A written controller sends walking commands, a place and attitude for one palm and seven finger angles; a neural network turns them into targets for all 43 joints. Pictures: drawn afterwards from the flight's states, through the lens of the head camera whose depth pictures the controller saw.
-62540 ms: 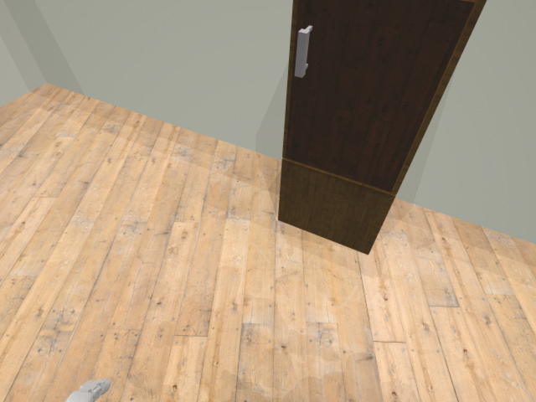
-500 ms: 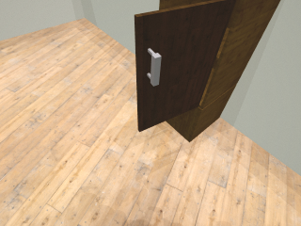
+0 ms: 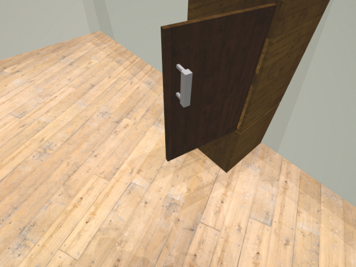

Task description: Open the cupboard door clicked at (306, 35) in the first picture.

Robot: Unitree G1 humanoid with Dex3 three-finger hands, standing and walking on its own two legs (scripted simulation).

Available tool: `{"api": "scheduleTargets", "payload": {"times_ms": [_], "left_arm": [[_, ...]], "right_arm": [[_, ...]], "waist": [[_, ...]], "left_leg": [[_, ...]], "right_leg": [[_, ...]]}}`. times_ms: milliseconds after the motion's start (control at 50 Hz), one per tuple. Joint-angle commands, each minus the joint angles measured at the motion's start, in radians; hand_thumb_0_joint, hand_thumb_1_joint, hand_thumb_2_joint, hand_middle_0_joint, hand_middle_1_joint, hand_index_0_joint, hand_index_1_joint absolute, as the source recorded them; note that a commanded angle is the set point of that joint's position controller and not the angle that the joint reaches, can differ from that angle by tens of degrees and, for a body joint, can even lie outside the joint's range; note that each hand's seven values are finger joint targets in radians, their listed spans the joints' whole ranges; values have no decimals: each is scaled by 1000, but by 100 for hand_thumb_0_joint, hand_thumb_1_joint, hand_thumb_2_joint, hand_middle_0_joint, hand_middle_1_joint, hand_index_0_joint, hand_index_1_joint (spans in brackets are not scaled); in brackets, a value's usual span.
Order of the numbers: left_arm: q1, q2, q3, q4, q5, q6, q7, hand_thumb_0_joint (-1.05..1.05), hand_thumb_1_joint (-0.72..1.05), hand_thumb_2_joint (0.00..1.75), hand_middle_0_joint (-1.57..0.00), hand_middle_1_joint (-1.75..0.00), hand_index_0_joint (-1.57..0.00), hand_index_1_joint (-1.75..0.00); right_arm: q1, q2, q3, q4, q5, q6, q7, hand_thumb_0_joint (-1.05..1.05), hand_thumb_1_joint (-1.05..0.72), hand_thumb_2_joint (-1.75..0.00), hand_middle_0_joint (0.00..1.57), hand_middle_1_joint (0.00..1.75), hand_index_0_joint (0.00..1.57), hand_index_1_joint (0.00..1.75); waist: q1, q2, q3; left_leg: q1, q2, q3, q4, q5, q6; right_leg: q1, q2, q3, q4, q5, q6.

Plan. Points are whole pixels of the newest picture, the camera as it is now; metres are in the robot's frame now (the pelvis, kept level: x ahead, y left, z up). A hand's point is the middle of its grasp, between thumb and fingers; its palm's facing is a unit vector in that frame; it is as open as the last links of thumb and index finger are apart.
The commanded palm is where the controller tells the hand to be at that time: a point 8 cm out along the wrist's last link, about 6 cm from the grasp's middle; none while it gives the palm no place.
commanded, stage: look to check the result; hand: left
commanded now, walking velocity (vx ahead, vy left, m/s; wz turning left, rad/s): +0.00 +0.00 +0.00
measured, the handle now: (182, 85) +0.61 +0.02 +0.08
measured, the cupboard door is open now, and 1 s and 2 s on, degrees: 78 78 78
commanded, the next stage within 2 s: stand and wait in 0.58 s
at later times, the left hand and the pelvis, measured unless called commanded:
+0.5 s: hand out of the picture +0.01 +0.17 -0.18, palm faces +0.03 -0.98 -0.19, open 7.3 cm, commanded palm none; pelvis +0.01 +0.00 +0.00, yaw +0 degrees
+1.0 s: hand out of the picture +0.03 +0.18 -0.18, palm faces +0.03 -0.98 -0.19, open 7.3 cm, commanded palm none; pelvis +0.02 +0.00 +0.00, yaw +0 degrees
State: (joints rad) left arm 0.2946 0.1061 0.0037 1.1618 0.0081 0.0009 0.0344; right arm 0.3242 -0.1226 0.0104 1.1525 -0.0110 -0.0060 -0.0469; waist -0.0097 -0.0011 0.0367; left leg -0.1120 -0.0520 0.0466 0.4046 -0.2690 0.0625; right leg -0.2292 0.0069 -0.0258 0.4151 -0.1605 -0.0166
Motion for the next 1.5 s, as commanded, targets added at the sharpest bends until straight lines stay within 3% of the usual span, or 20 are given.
{"api": "scheduleTargets", "payload": {"times_ms": [0, 100, 260, 760, 880, 1000, 1480], "left_arm": [[56, 96, 18, -23, 2, -13, 6, 0, 90, 90, -20, -30, -20, -30], [53, 92, 19, -25, 2, -12, 6, 0, 90, 90, -20, -30, -20, -30], [44, 101, 23, -36, 2, -15, 8, 0, 90, 90, -20, -30, -20, -30], [6, 134, 27, -43, 2, -18, 4, 0, 90, 90, -20, -30, -20, -30], [-1, 139, 27, -43, 0, -18, 3, 0, 90, 90, -20, -30, -20, -30], [-13, 151, 28, -46, 1, -19, 2, 0, 90, 90, -20, -30, -20, -30], [-65, 202, 35, -60, 1, -26, -2, 0, 90, 90, -20, -30, -20, -30]], "right_arm": [[82, -81, -9, -18, -4, -14, -4, 0, -90, -90, 20, 30, 20, 30], [90, -81, -11, -18, -6, -12, -3, 0, -90, -90, 20, 30, 20, 30], [90, -84, -15, -18, -4, -16, -3, 0, -90, -90, 20, 30, 20, 30], [33, -125, -19, -19, -5, -17, -2, 0, -90, -90, 20, 30, 20, 30], [21, -139, -20, -19, -5, -19, -5, 0, -90, -90, 20, 30, 20, 30], [11, -147, -21, -20, -5, -18, -3, 0, -90, -90, 20, 30, 20, 30], [-38, -195, -24, -23, -5, -21, 0, 0, -90, -90, 20, 30, 20, 30]], "waist": [[4, 28, 64], [2, 20, 81], [1, -6, 44], [-2, 9, 39], [-1, 14, 15], [0, -7, 32], [1, 4, 8]], "left_leg": [[-107, 152, -140, -119, 93, -9], [-121, 152, -145, -124, 68, -8], [-98, 153, -138, -107, 135, -9], [-59, 152, -135, -111, 186, -17], [-30, 155, -133, -106, 258, -21], [-42, 154, -135, -114, 225, -20], [-22, 156, -133, -128, 237, -25]], "right_leg": [[31, -95, 102, -46, 32, -28], [23, -93, 101, -44, 21, -27], [45, -97, 98, -28, 68, -26], [54, -103, 97, -35, 95, -28], [63, -102, 91, -22, 135, -29], [66, -105, 95, -35, 122, -30], [98, -113, 100, -55, 152, -39]]}}
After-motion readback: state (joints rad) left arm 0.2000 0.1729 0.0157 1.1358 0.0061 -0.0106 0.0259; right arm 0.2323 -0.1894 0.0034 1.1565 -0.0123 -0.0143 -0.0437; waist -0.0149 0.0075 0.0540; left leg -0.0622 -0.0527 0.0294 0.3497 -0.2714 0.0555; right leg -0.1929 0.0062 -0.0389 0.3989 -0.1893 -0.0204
